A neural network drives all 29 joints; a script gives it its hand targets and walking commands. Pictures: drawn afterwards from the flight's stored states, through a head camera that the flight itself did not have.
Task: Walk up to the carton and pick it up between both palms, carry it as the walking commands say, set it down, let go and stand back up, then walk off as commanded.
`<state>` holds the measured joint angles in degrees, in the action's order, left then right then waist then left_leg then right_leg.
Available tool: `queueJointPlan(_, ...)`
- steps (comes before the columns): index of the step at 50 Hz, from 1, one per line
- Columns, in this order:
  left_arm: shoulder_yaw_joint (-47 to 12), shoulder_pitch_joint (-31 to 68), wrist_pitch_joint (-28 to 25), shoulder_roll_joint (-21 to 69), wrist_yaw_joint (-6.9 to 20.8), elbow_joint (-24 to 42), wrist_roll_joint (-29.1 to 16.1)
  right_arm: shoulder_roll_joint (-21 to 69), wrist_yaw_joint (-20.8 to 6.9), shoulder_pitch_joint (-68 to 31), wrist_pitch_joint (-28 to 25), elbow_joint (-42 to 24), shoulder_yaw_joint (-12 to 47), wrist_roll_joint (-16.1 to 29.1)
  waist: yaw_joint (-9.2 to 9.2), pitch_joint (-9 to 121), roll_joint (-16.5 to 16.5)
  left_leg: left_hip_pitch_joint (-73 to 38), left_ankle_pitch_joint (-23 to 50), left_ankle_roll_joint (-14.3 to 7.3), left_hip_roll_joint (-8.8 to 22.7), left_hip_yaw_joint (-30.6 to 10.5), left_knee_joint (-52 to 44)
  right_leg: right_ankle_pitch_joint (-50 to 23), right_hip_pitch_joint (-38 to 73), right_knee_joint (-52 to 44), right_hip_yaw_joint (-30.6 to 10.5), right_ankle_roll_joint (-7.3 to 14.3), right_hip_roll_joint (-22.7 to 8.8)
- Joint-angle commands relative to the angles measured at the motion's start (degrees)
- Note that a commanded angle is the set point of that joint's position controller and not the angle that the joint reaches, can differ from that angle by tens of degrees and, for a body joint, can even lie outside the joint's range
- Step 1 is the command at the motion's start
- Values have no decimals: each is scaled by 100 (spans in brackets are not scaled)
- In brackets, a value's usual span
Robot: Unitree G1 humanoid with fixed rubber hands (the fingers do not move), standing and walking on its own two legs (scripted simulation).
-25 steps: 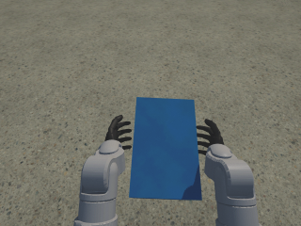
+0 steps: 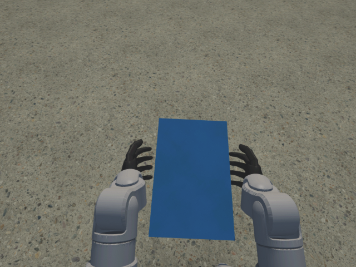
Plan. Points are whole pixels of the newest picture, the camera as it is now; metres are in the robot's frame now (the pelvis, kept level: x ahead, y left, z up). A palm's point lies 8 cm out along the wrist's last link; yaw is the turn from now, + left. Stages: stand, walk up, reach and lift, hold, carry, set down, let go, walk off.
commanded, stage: carry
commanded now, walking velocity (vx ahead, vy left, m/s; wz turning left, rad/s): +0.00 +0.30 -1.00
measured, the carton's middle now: (188, 182) +0.34 +0.02 -0.01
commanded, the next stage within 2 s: none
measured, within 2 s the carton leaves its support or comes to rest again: neither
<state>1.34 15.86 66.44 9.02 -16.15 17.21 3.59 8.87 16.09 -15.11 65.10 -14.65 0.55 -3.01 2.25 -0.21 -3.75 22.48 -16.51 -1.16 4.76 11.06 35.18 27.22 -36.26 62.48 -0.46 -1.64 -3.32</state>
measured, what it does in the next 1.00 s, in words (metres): steps to the left, turning right: right foot, then left foot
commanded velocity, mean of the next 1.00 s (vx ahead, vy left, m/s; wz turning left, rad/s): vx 0.00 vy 0.24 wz -0.80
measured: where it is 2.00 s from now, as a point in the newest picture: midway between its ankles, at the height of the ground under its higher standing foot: outside the picture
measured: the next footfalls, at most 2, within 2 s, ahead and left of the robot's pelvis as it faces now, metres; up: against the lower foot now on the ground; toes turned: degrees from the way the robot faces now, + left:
right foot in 0.20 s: +0.00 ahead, -0.05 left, +0.00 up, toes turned -23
left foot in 0.58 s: +0.12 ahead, +0.25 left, +0.00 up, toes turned -27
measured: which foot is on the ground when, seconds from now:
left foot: down 0.00-0.20, up 0.22-0.56, down 0.58-0.90, up 0.92-1.00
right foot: up 0.00-0.18, down 0.20-0.58, up 0.60-0.86, down 0.88-1.00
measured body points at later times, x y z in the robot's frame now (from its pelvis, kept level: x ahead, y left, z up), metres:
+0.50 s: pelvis -0.02 +0.12 +0.01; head +0.04 +0.09 +0.45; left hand +0.32 +0.08 +0.08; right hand +0.20 -0.13 +0.08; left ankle +0.07 +0.26 -0.68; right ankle -0.04 -0.04 -0.73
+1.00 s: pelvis +0.01 +0.27 +0.00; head +0.03 +0.23 +0.45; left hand +0.29 +0.08 +0.07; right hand +0.08 -0.06 +0.07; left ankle +0.09 +0.31 -0.68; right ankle -0.06 +0.20 -0.73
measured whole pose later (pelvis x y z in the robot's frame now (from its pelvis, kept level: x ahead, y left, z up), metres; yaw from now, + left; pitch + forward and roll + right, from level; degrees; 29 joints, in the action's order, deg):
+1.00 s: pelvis +0.01 +0.27 +0.00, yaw -54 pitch +4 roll +0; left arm 0.0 18.0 65.9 9.7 -15.1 11.2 4.7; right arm 8.8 16.5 -14.9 67.1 -14.5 -1.9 -4.1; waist -0.5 0.6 1.0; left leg 32.7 -27.0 0.8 6.0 10.7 56.7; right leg 17.0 -22.2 34.7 7.0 2.7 -1.0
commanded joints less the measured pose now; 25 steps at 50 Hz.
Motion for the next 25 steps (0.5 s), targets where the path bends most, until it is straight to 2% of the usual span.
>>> queueJointPlan(1,-3106,2111,-110,6007,1272,620,-1943,5879,-1046,-1717,-298,-977,2106,1340,-219,1682,1328,-1305,1005,-572,1318,-418,-1272,-20,-93,389,643,25,-25)
queueJointPlan(3,-2969,1973,-138,6002,1257,513,-1885,5857,-1016,-1809,-305,-1041,2123,1364,-264,1834,1395,-1649,1621,-644,1408,-300,-1089,27,73,-194,848,51,100)
queueJointPlan(7,-2653,1557,-113,5852,1217,255,-1656,5933,-993,-1539,-210,-750,2171,1329,-323,2168,1287,-1979,2752,-823,1638,-90,-551,-183,702,-1672,1096,159,210)
queueJointPlan(8,-2585,1455,-100,5863,1215,142,-1604,5946,-992,-1563,-187,-686,2194,1337,-261,2196,1168,-1806,2850,-741,1594,108,-302,-674,1146,-2408,1199,202,206)
queueJointPlan(9,-2515,1386,-82,5898,1218,27,-1563,5933,-994,-1584,-162,-594,2204,1354,-166,2157,966,-1348,2591,-515,1459,341,45,-1555,1874,-3487,1223,267,125)
queueJointPlan(10,-2392,1194,-70,5889,1214,-115,-1509,5851,-1017,-1707,-134,-513,2200,1425,7,2031,502,-328,2144,-130,1151,465,812,-2233,2945,-4412,535,415,-334)
queueJointPlan(11,-2271,1037,-125,5917,1195,-148,-1466,5912,-1045,-1868,-109,-588,2313,1535,64,1951,-807,1625,-529,257,565,403,1843,-5581,4421,-3785,-1298,920,-1598)
queueJointPlan(12,-2210,839,-183,5832,1199,-267,-1394,5825,-1071,-1901,-96,-696,2457,1491,71,2139,-1915,2718,-2101,440,52,-196,2858,-7212,4665,-3550,-3060,1630,-2533)
queueJointPlan(13,-2342,987,-179,5913,1219,-126,-1467,5985,-1099,-1861,-125,-573,2472,1507,-41,2229,-835,2688,-1749,443,235,-902,3543,-6720,4492,-3462,-2517,1601,-2268)
queueJointPlan(14,-2386,1200,-234,6028,1251,3,-1459,6180,-1151,-2137,-171,-706,2656,1632,-53,2295,-481,2602,-1338,412,243,-1122,3680,-5403,4272,-3627,-2161,1467,-2055)
queueJointPlan(15,-2464,1374,-299,6203,1268,255,-1495,6368,-1199,-2276,-225,-830,2742,1752,-64,2259,-234,2441,-892,408,314,-1237,3600,-4384,3949,-3693,-1826,1262,-1812)
queueJointPlan(16,-2528,1587,-385,6305,1273,581,-1573,6509,-1235,-2328,-294,-946,2808,1846,-70,2272,-239,2297,-616,449,255,-1187,3462,-3947,3785,-3640,-1577,1140,-1512)
queueJointPlan(17,-2566,1809,-450,6318,1254,829,-1627,6501,-1236,-2374,-352,-1095,2850,1887,-82,2271,-254,2131,-502,493,118,-1021,3207,-3960,3669,-3603,-1379,1067,-1314)
queueJointPlan(19,-2506,1721,-455,6087,1176,968,-1591,6295,-1175,-2142,-345,-1130,2856,1868,-78,2300,-374,1802,-592,509,-81,-842,2647,-4122,3443,-3657,-1480,1073,-1307)
queueJointPlan(22,-2496,1276,-376,5843,1113,881,-1513,6059,-1088,-1709,-288,-1142,2836,1760,-55,2434,-743,1417,-743,464,-238,-826,1831,-4210,3405,-3704,-1778,1030,-1346)
queueJointPlan(25,-2483,1082,-307,5746,1073,807,-1475,5875,-1044,-1494,-220,-1148,2782,1710,-51,2444,-1038,756,-770,380,-417,-802,809,-3810,3069,-3806,-1969,854,-1284)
